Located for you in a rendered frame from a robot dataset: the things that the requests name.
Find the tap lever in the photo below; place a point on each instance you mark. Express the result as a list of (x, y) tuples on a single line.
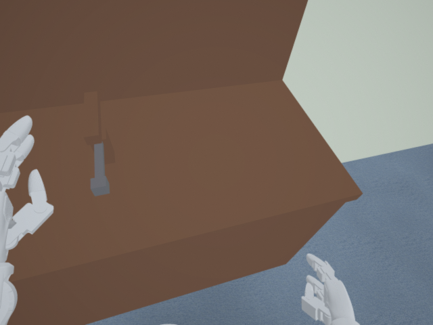
[(99, 184)]

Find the counter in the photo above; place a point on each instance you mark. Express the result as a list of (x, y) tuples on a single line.
[(215, 170)]

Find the left robot hand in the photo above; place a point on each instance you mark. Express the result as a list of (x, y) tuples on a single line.
[(15, 145)]

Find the right robot hand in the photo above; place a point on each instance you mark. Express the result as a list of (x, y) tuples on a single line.
[(332, 301)]

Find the left robot forearm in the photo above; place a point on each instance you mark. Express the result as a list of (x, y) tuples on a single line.
[(8, 293)]

